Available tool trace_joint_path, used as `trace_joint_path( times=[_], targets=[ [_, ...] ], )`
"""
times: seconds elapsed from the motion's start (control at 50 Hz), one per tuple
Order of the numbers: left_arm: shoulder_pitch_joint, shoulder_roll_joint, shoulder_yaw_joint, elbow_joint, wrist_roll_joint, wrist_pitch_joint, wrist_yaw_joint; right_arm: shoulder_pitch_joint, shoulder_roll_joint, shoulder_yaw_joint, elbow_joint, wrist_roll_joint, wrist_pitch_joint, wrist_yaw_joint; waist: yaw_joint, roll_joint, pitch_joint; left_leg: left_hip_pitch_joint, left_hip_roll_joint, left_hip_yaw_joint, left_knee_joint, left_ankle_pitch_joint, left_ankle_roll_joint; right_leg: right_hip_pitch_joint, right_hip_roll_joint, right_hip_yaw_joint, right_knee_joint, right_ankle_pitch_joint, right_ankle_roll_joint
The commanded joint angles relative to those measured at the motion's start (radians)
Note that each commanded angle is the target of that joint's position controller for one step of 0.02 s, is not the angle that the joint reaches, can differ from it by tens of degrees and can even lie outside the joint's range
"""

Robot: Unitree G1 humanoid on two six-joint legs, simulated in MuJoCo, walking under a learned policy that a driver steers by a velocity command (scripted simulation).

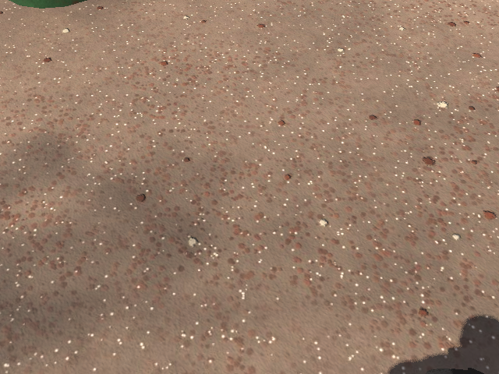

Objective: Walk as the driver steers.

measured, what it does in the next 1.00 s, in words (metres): steps on the spot: right foot, then left foot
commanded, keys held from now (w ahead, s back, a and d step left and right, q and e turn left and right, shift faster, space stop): e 0.32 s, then no key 0.68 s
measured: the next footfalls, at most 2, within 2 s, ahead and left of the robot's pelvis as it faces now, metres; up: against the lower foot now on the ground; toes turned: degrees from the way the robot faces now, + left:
right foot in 0.42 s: +0.09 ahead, -0.13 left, +0.00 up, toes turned -16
left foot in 0.76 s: +0.15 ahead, +0.10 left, +0.00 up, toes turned -13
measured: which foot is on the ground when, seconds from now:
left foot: down 0.00-0.42, up 0.44-0.74, down 0.76-1.00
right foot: down 0.00-0.00, up 0.02-0.40, down 0.42-1.00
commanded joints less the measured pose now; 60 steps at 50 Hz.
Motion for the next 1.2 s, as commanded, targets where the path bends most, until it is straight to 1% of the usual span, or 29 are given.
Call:
trace_joint_path(
  times=[0.02,0.04,0.06,0.08,0.12,0.18,0.26,0.32,0.38,0.4,0.42,0.44,0.46,0.48,0.5,0.52,0.54,0.58,0.64,0.68,0.72,0.74,0.76,0.78,0.8,0.82,0.84,0.9,1.2],
  targets=[
    [0.141,0.047,-0.008,-0.047,-0.007,-0.017,-0.001,0.310,-0.218,-0.054,0.007,0.000,0.017,-0.020,-0.130,0.235,-0.501,0.849,0.438,-0.462,0.048,0.816,0.307,-0.479,0.041,0.102,0.691,-0.330,0.037],
    [0.081,0.150,0.025,-0.060,-0.031,-0.008,0.001,0.260,-0.197,-0.047,-0.010,0.015,0.032,-0.022,-0.134,0.147,-0.437,0.728,0.394,-0.387,-0.003,0.585,0.274,-0.522,-0.007,0.140,0.772,-0.308,0.036],
    [0.008,0.152,0.031,-0.084,-0.041,0.008,0.010,0.178,-0.173,-0.040,-0.026,0.017,0.041,-0.030,-0.112,0.104,-0.315,0.594,0.351,-0.314,-0.058,0.356,0.233,-0.576,-0.047,0.102,0.767,-0.237,0.037],
    [-0.020,0.134,0.035,-0.086,-0.034,0.032,0.021,0.113,-0.139,-0.030,-0.028,0.016,0.046,-0.035,-0.088,0.074,-0.206,0.432,0.311,-0.247,-0.123,0.165,0.208,-0.570,-0.081,0.083,0.723,-0.176,0.048],
    [0.010,0.100,0.040,-0.092,-0.018,0.082,0.039,0.030,-0.126,-0.028,-0.030,-0.003,0.052,-0.037,-0.036,0.130,-0.118,0.182,0.261,-0.149,-0.228,-0.085,0.183,-0.438,-0.101,0.056,0.674,-0.070,0.059],
    [0.008,0.085,0.049,-0.122,-0.010,0.099,0.043,0.002,-0.142,-0.036,-0.023,-0.009,0.050,-0.049,-0.021,0.130,-0.105,0.128,0.266,-0.067,-0.273,-0.115,0.204,-0.407,-0.109,0.032,0.590,0.011,0.054],
    [-0.074,0.085,0.048,-0.171,-0.007,0.097,0.025,-0.005,-0.175,-0.047,-0.012,0.004,0.067,-0.072,-0.040,0.105,-0.130,0.188,0.290,-0.006,-0.275,-0.122,0.200,-0.373,-0.127,0.012,0.417,0.101,0.041],
    [-0.109,0.099,0.053,-0.196,-0.008,0.100,0.009,0.006,-0.195,-0.054,-0.003,0.015,0.086,-0.074,-0.050,0.099,-0.125,0.241,0.311,0.017,-0.255,-0.141,0.183,-0.341,-0.112,-0.020,0.320,0.094,0.026],
    [-0.070,0.088,0.055,-0.187,0.000,0.099,-0.005,0.008,-0.198,-0.055,0.013,0.040,0.105,-0.066,-0.017,0.083,-0.116,0.254,0.289,0.039,-0.168,-0.173,0.136,-0.220,-0.073,-0.057,0.091,0.159,-0.019],
    [-0.040,0.102,0.060,-0.174,0.008,0.097,-0.006,0.038,-0.174,-0.049,0.030,0.047,0.111,-0.062,-0.009,0.058,-0.110,0.226,0.254,0.061,-0.103,-0.208,0.089,-0.150,-0.052,-0.051,-0.011,0.224,-0.047],
    [-0.026,0.162,0.074,-0.177,0.014,0.094,0.001,0.088,-0.122,-0.037,0.045,0.038,0.114,-0.052,-0.028,-0.095,-0.091,0.142,0.170,0.144,0.081,-0.299,0.001,-0.080,-0.152,0.113,-0.153,0.392,-0.097],
    [-0.057,0.239,0.077,-0.209,0.011,0.097,0.021,0.090,-0.070,-0.023,0.020,-0.008,0.108,-0.037,-0.084,-0.359,-0.081,-0.094,0.028,0.201,0.343,-0.647,-0.099,0.009,-0.369,0.387,-0.156,0.718,-0.214],
    [-0.054,0.235,0.071,-0.220,0.048,0.073,0.012,0.005,-0.122,-0.041,-0.003,0.002,0.107,-0.048,-0.019,-0.287,-0.110,-0.095,0.007,0.049,0.503,-0.688,-0.101,-0.120,-0.426,0.427,-0.192,0.637,-0.324],
    [-0.092,0.217,0.067,-0.218,0.050,0.051,0.007,-0.021,-0.150,-0.052,-0.003,0.025,0.112,-0.054,-0.034,-0.206,-0.098,-0.098,0.018,0.006,0.578,-0.617,-0.088,-0.133,-0.362,0.347,-0.205,0.573,-0.297],
    [-0.147,0.195,0.062,-0.217,0.035,0.035,0.008,0.008,-0.145,-0.056,0.016,0.033,0.117,-0.058,-0.062,-0.174,-0.091,-0.107,0.026,-0.015,0.584,-0.540,-0.079,-0.127,-0.311,0.279,-0.200,0.538,-0.242],
    [-0.188,0.153,0.048,-0.222,0.024,0.027,0.011,0.032,-0.146,-0.061,0.045,0.026,0.122,-0.064,-0.075,-0.149,-0.099,-0.096,0.036,-0.028,0.584,-0.492,-0.079,-0.120,-0.288,0.238,-0.194,0.541,-0.207],
    [-0.217,0.129,0.037,-0.219,0.018,0.024,0.015,0.049,-0.147,-0.064,0.056,0.019,0.124,-0.067,-0.091,-0.145,-0.099,-0.066,0.033,-0.031,0.593,-0.446,-0.086,-0.134,-0.274,0.206,-0.188,0.599,-0.200],
    [-0.217,0.097,0.022,-0.202,0.020,0.020,0.020,0.067,-0.125,-0.061,0.072,0.025,0.118,-0.067,-0.100,-0.134,-0.119,-0.019,0.033,-0.035,0.533,-0.392,-0.094,-0.111,-0.251,0.163,-0.177,0.653,-0.200],
    [-0.210,0.111,0.023,-0.174,0.017,0.023,0.023,0.029,-0.089,-0.041,0.072,0.029,0.112,-0.064,-0.070,-0.137,-0.115,0.064,0.033,-0.023,0.308,-0.385,-0.100,-0.080,-0.239,0.151,-0.163,0.631,-0.201],
    [-0.202,0.126,0.025,-0.155,0.017,0.030,0.022,0.030,-0.102,-0.038,0.076,0.034,0.110,-0.060,-0.057,-0.148,-0.111,0.130,0.024,-0.007,0.215,-0.401,-0.097,-0.086,-0.252,0.177,-0.159,0.618,-0.215],
    [-0.224,0.111,0.018,-0.141,0.007,0.035,0.019,0.070,-0.106,-0.036,0.098,0.035,0.107,-0.053,-0.081,-0.139,-0.094,0.214,0.016,0.009,0.050,-0.305,-0.082,-0.108,-0.238,0.182,-0.141,0.576,-0.197],
    [-0.219,0.103,0.014,-0.127,-0.002,0.037,0.016,0.096,-0.104,-0.033,0.112,0.026,0.103,-0.048,-0.102,-0.120,-0.082,0.285,0.015,0.009,-0.092,-0.149,-0.067,-0.134,-0.216,0.172,-0.131,0.526,-0.161],
    [-0.193,0.091,0.011,-0.116,0.001,0.033,0.013,0.116,-0.135,-0.035,0.124,0.011,0.101,-0.046,-0.093,-0.081,-0.096,0.364,0.052,-0.041,-0.116,-0.013,-0.048,-0.161,-0.184,0.165,-0.121,0.446,-0.117],
    [-0.161,0.082,0.010,-0.114,0.019,0.026,0.006,0.122,-0.197,-0.045,0.127,0.006,0.101,-0.048,-0.045,0.022,-0.107,0.417,0.116,-0.091,-0.071,0.161,-0.019,-0.200,-0.119,0.115,-0.077,0.351,-0.078],
    [-0.142,0.067,0.010,-0.107,0.020,0.026,0.004,0.089,-0.190,-0.044,0.141,0.022,0.101,-0.043,-0.013,0.116,-0.108,0.340,0.110,-0.080,-0.049,0.024,0.024,-0.161,-0.067,0.067,-0.111,0.285,-0.046],
    [-0.213,0.093,0.013,-0.105,0.021,0.029,0.005,0.070,-0.139,-0.035,0.137,0.026,0.096,-0.035,-0.052,0.083,-0.084,0.275,0.087,-0.075,-0.074,-0.086,0.018,-0.114,-0.058,0.052,-0.091,0.281,-0.029],
    [-0.246,0.097,0.016,-0.110,0.014,0.035,0.010,0.067,-0.127,-0.030,0.143,0.019,0.090,-0.035,-0.060,0.066,-0.078,0.254,0.080,-0.070,-0.089,-0.119,0.002,-0.101,-0.061,0.050,-0.079,0.302,-0.030],
    [-0.248,0.083,0.015,-0.090,0.014,0.052,0.016,0.077,-0.130,-0.024,0.166,0.017,0.076,-0.041,-0.063,0.044,-0.065,0.264,0.060,-0.050,-0.091,-0.112,-0.022,-0.098,-0.072,0.060,-0.091,0.346,-0.043],
    [-0.213,0.083,0.010,0.030,0.011,0.045,0.021,0.106,-0.113,-0.007,0.213,0.018,0.089,-0.057,-0.073,-0.017,-0.026,0.288,0.031,-0.032,-0.091,-0.168,-0.016,-0.137,-0.068,0.044,-0.119,0.298,-0.021]
  ],
)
